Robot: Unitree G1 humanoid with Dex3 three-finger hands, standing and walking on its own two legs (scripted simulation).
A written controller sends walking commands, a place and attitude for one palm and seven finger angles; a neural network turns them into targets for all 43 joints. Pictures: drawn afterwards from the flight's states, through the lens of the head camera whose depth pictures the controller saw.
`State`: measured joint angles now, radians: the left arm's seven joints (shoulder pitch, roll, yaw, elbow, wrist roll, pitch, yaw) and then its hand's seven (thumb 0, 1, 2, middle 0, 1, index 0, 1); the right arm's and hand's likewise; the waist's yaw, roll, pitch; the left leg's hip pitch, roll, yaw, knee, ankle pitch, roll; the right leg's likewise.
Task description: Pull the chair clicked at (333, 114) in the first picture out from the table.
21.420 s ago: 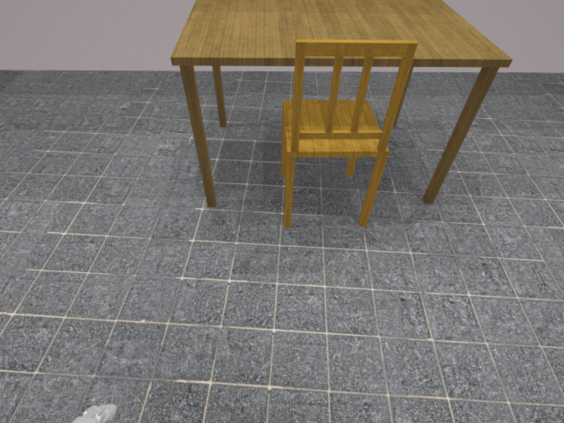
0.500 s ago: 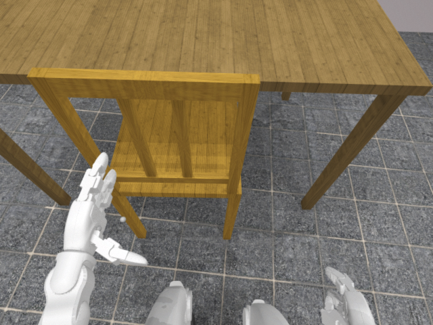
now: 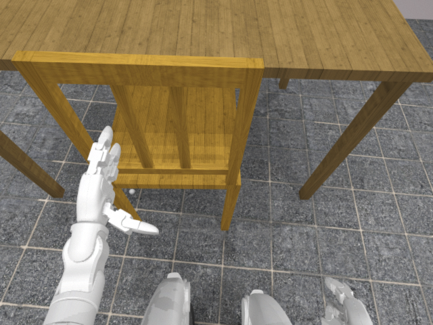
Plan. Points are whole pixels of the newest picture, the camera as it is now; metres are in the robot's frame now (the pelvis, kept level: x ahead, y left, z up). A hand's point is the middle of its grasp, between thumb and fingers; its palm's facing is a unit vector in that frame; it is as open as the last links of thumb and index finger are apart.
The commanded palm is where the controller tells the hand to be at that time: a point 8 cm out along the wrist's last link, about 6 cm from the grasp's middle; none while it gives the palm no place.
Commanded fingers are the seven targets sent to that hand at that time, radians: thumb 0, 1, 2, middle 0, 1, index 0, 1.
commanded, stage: aim the fingers beside a spindle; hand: left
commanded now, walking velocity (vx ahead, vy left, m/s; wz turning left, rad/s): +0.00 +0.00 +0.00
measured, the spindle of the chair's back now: (136, 132) +0.48 +0.18 +0.01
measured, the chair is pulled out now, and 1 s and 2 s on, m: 0.00 0.00 0.00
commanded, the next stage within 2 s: none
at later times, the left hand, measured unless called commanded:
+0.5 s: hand (136, 197) +0.34 +0.16 +0.01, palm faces +0.01 -1.00 -0.01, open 16.9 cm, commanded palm +0.32 +0.21 +0.02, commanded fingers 0.00 -0.50 0.30 -0.06 -0.08 -0.06 -0.08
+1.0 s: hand (137, 193) +0.34 +0.15 +0.03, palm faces +0.02 -1.00 -0.05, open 16.9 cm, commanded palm +0.31 +0.21 +0.02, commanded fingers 0.00 -0.50 0.30 -0.06 -0.08 -0.06 -0.08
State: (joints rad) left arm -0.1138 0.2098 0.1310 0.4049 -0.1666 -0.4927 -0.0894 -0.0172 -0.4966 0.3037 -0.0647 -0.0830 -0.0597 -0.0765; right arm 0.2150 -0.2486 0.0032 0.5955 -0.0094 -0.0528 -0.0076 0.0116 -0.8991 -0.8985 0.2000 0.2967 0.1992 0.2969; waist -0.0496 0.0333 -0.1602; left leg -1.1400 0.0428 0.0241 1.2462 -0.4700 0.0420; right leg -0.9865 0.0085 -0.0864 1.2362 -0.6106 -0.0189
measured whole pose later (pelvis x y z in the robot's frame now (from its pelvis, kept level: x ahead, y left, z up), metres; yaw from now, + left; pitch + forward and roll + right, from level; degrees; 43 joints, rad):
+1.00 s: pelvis +0.00 +0.00 +0.00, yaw +0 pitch +21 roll -3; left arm -0.09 0.20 0.11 0.37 -0.15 -0.52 -0.07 -0.02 -0.50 0.30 -0.07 -0.08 -0.06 -0.08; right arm 0.20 -0.24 0.00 0.59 -0.01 -0.02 -0.01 0.01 -0.90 -0.90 0.20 0.30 0.20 0.30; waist -0.05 0.03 -0.16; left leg -1.14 0.04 0.02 1.25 -0.48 0.03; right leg -0.99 0.01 -0.09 1.24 -0.62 -0.03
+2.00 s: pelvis +0.01 +0.00 +0.00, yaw +0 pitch +21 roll -3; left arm -0.07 0.19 0.09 0.35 -0.16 -0.49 -0.08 -0.02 -0.50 0.30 -0.06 -0.08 -0.06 -0.08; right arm 0.20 -0.24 0.00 0.59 0.00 -0.02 -0.01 0.01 -0.90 -0.90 0.20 0.30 0.20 0.30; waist -0.05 0.03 -0.15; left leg -1.14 0.04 0.02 1.25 -0.48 0.04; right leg -0.98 0.01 -0.09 1.23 -0.61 -0.02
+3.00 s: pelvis +0.00 -0.01 +0.00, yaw +0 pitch +21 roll -3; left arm -0.08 0.21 0.12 0.37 -0.18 -0.48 -0.11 -0.02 -0.50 0.30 -0.06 -0.08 -0.06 -0.08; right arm 0.20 -0.25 0.00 0.59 0.00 -0.02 -0.01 0.01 -0.90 -0.90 0.20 0.30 0.20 0.30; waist -0.05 0.04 -0.15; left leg -1.15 0.05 0.01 1.25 -0.48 0.03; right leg -0.99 0.02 -0.09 1.24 -0.62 -0.03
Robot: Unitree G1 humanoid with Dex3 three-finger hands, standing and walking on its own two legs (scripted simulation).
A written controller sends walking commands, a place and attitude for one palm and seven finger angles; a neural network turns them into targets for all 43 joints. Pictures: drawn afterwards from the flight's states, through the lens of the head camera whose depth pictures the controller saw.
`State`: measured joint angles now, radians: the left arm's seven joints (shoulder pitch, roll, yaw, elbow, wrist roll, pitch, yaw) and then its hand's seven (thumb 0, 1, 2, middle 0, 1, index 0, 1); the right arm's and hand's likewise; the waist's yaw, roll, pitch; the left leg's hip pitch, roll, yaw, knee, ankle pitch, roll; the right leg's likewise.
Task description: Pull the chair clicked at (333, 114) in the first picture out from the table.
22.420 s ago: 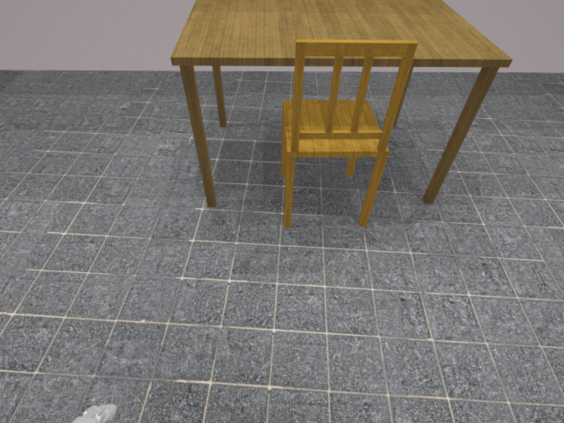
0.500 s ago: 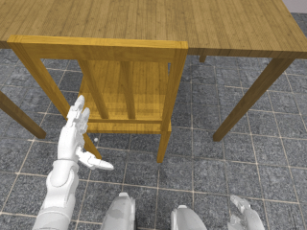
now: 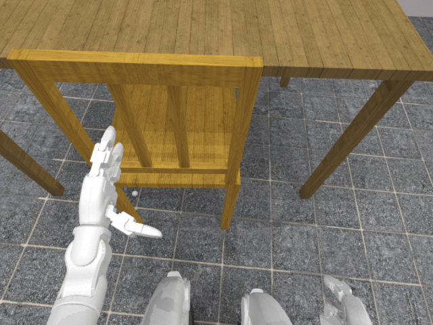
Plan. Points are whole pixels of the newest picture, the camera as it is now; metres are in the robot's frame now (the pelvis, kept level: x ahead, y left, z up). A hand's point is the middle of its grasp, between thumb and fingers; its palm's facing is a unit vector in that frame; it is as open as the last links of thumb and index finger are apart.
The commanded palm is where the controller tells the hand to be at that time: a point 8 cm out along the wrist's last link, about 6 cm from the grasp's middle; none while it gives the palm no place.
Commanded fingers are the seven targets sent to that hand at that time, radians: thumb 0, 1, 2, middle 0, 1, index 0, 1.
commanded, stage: aim the fingers beside a spindle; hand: left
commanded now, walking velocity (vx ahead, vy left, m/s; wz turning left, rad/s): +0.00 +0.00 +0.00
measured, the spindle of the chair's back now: (134, 131) +0.48 +0.19 +0.01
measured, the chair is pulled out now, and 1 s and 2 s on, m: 0.00 0.00 0.00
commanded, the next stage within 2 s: push the fingers through the gap in 1.96 s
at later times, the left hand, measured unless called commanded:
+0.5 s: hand (129, 193) +0.34 +0.17 +0.01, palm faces +0.03 -1.00 -0.03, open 16.9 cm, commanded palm +0.31 +0.22 +0.02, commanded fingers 0.00 -0.50 0.30 -0.06 -0.08 -0.06 -0.08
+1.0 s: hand (135, 194) +0.33 +0.16 +0.02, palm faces +0.00 -1.00 -0.02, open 16.9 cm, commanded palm +0.32 +0.22 +0.03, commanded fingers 0.00 -0.50 0.30 -0.06 -0.08 -0.06 -0.08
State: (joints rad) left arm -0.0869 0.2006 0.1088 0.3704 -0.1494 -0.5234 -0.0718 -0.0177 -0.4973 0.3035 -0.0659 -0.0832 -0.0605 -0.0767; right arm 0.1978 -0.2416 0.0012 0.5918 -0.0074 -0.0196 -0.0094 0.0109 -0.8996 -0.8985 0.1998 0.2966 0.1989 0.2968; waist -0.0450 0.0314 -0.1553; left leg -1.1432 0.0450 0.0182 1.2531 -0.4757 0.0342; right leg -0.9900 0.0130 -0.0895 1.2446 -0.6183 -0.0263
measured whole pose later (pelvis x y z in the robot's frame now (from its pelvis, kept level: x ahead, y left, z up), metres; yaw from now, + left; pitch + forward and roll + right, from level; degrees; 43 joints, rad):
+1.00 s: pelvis +0.00 +0.01 +0.00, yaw +0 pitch +21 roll -3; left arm -0.07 0.19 0.09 0.35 -0.16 -0.49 -0.08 -0.02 -0.50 0.30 -0.06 -0.08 -0.06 -0.08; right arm 0.20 -0.24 0.00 0.59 0.00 -0.02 -0.01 0.01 -0.90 -0.90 0.20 0.30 0.20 0.30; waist -0.05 0.03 -0.15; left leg -1.14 0.04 0.02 1.25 -0.48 0.04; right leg -0.98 0.01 -0.09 1.23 -0.61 -0.02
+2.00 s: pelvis +0.00 +0.00 +0.00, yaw +0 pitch +21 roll -3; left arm -0.08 0.21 0.12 0.37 -0.18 -0.48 -0.11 -0.02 -0.50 0.30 -0.06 -0.08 -0.06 -0.08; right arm 0.20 -0.25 0.00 0.59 0.00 -0.02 -0.01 0.01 -0.90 -0.90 0.20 0.30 0.20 0.30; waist -0.05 0.04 -0.15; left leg -1.15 0.05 0.01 1.25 -0.48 0.03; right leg -0.99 0.02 -0.09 1.24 -0.62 -0.03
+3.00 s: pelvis +0.00 +0.02 +0.00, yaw -1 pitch +24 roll -4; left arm -0.50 0.26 0.21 0.75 -0.11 -0.49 -0.05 -0.02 -0.50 0.30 -0.06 -0.08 -0.06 -0.08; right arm 0.25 -0.25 0.00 0.64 -0.02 0.03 0.01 0.01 -0.90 -0.90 0.20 0.30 0.20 0.30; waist -0.10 0.04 -0.16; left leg -1.21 0.05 0.03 1.26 -0.47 0.06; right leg -1.05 0.02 -0.07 1.23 -0.60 0.00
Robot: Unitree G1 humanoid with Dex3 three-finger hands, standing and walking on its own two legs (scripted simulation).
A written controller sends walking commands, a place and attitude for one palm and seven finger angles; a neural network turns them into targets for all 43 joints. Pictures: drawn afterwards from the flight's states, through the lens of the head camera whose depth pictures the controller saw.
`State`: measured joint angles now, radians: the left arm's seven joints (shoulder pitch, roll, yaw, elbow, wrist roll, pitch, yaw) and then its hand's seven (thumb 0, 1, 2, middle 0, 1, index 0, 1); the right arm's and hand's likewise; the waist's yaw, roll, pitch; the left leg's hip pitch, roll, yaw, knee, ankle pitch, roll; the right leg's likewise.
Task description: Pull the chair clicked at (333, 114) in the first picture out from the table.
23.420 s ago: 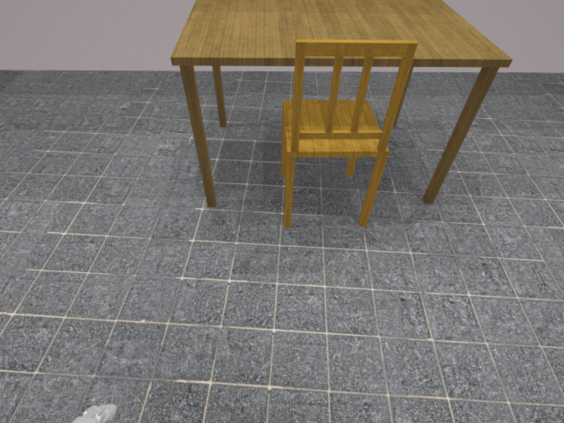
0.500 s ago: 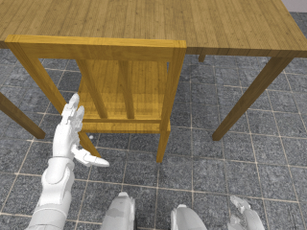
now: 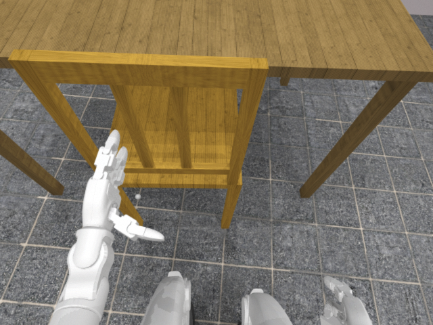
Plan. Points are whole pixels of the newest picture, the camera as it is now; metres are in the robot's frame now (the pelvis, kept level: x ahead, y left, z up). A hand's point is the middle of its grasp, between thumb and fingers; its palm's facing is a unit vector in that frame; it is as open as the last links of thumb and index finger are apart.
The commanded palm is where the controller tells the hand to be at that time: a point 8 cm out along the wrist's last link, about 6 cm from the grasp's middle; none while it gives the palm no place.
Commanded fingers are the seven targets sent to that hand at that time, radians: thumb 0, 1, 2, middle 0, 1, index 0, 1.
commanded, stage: aim the fingers beside a spindle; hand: left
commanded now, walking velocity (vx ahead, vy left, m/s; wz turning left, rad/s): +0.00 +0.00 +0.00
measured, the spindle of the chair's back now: (136, 132) +0.47 +0.18 +0.01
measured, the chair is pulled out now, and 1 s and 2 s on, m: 0.00 0.00 0.00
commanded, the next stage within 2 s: push the fingers through the gap in 0.96 s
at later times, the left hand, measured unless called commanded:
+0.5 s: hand (133, 193) +0.34 +0.16 +0.02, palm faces +0.05 -1.00 -0.05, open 16.9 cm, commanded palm +0.31 +0.20 +0.02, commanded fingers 0.00 -0.50 0.30 -0.06 -0.08 -0.06 -0.08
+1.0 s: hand (138, 197) +0.33 +0.15 +0.02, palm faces +0.01 -1.00 -0.03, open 16.9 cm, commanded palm +0.31 +0.21 +0.02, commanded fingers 0.00 -0.50 0.30 -0.06 -0.08 -0.06 -0.08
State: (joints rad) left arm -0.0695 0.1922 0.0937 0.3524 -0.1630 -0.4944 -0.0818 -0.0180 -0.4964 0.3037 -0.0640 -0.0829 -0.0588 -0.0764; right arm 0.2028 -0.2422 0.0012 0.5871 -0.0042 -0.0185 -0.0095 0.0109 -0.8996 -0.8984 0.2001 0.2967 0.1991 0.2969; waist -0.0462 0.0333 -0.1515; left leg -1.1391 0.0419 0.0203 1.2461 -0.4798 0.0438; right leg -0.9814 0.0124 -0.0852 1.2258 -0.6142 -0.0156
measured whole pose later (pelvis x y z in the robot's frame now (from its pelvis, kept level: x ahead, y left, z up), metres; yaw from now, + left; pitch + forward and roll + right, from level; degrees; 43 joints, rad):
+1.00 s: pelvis +0.00 -0.01 +0.00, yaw +0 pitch +21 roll -3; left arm -0.08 0.21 0.12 0.37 -0.18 -0.48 -0.11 -0.02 -0.50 0.30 -0.06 -0.08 -0.06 -0.08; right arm 0.20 -0.25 0.00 0.59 0.00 -0.02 -0.01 0.01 -0.90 -0.90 0.20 0.30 0.20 0.30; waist -0.05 0.04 -0.15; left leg -1.15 0.05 0.01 1.25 -0.48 0.03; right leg -0.99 0.02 -0.09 1.24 -0.62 -0.03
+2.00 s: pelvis +0.00 +0.01 +0.00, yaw -1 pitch +24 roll -4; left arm -0.50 0.26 0.21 0.75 -0.11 -0.49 -0.05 -0.02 -0.50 0.30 -0.06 -0.08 -0.06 -0.08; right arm 0.25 -0.25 0.00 0.64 -0.02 0.03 0.01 0.01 -0.90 -0.90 0.20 0.30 0.20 0.30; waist -0.10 0.04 -0.16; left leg -1.21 0.05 0.03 1.26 -0.47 0.06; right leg -1.05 0.02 -0.07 1.23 -0.60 0.00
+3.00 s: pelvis +0.00 -0.01 -0.01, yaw -1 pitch +25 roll -3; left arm -0.62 0.30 0.28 0.92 -0.11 -0.52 -0.09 -0.02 -0.50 0.30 -0.14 -0.33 -0.14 -0.33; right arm 0.26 -0.25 0.00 0.64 -0.02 0.08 0.02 0.01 -0.90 -0.90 0.20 0.30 0.20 0.30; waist -0.11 0.04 -0.16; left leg -1.23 0.05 0.01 1.27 -0.47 0.03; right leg -1.08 0.03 -0.08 1.25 -0.61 -0.03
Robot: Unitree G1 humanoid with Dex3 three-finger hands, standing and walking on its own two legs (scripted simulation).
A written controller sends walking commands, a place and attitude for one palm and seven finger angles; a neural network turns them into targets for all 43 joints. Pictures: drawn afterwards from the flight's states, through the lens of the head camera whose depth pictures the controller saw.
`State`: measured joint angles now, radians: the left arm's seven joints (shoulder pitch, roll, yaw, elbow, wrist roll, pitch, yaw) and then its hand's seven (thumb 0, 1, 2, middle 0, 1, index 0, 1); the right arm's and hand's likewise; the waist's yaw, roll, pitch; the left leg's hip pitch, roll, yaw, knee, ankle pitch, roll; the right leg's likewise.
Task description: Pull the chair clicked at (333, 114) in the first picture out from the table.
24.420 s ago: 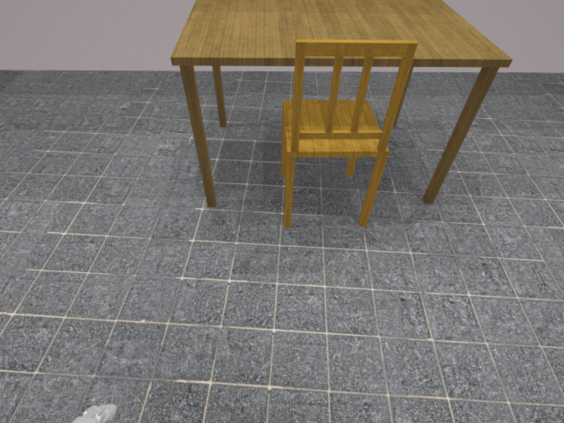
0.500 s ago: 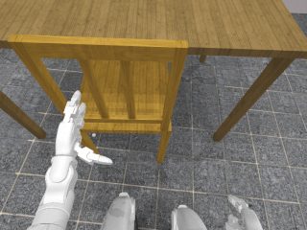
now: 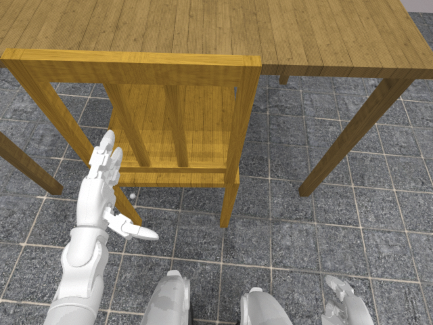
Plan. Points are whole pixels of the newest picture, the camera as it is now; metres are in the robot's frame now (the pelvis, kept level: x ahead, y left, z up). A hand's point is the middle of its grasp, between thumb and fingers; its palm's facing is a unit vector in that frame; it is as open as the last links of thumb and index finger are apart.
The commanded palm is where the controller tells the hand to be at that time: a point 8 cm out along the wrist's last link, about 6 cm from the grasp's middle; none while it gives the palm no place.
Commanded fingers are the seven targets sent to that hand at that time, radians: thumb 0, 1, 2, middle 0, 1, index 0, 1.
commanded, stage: push the fingers through the gap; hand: left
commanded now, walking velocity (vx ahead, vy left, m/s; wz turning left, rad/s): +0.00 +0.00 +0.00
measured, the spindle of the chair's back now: (131, 131) +0.48 +0.19 +0.01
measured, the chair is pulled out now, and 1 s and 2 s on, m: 0.00 0.00 0.00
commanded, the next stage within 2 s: hook a spindle and tug to test in 1.66 s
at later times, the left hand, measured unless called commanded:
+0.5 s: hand (127, 173) +0.38 +0.18 +0.02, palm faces +0.04 -1.00 -0.03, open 16.9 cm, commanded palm +0.35 +0.22 +0.02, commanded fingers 0.00 -0.50 0.30 -0.06 -0.08 -0.06 -0.08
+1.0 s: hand (137, 147) +0.43 +0.17 +0.02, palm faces +0.04 -1.00 -0.03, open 16.9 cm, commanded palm +0.41 +0.21 +0.02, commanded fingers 0.00 -0.50 0.30 -0.06 -0.08 -0.06 -0.08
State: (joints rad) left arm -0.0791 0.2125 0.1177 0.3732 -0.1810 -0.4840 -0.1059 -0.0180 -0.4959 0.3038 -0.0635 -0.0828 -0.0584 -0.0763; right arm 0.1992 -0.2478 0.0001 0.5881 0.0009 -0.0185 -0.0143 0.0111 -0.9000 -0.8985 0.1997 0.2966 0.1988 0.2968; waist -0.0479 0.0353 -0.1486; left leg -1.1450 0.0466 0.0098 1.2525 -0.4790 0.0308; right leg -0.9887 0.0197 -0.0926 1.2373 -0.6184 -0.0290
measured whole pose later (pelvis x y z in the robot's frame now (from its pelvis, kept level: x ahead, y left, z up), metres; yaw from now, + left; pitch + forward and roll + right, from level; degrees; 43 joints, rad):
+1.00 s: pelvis +0.00 +0.02 +0.00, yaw -1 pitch +24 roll -4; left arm -0.50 0.26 0.21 0.75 -0.11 -0.49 -0.05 -0.02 -0.50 0.30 -0.06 -0.08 -0.06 -0.08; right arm 0.25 -0.25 0.00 0.64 -0.02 0.03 0.01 0.01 -0.90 -0.90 0.20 0.30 0.20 0.30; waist -0.10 0.04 -0.16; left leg -1.21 0.05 0.03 1.26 -0.47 0.06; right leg -1.05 0.02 -0.07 1.23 -0.60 0.00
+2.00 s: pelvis +0.00 +0.00 -0.01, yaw -1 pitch +25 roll -3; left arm -0.62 0.30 0.28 0.92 -0.11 -0.52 -0.09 -0.02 -0.50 0.30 -0.14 -0.33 -0.14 -0.33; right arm 0.26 -0.25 0.00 0.64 -0.02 0.08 0.02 0.01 -0.90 -0.90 0.20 0.30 0.20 0.30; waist -0.11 0.04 -0.16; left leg -1.23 0.05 0.01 1.27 -0.47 0.03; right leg -1.08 0.03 -0.08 1.25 -0.61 -0.03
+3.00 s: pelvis +0.01 +0.01 +0.00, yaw -1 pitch +24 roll -3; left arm -0.48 0.24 0.22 0.77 -0.11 -0.51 -0.02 0.01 0.72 0.78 -0.48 -1.45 -0.44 -1.45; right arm 0.26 -0.24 -0.01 0.62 -0.02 0.09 0.04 0.01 -0.90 -0.90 0.20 0.30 0.20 0.30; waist -0.10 0.04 -0.17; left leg -1.18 0.05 0.03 1.24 -0.48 0.05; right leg -1.03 0.03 -0.06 1.21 -0.60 -0.01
